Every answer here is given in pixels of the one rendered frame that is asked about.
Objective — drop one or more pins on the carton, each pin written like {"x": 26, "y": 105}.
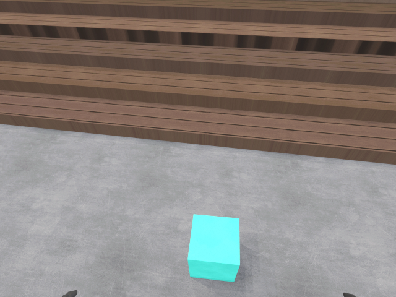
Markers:
{"x": 214, "y": 248}

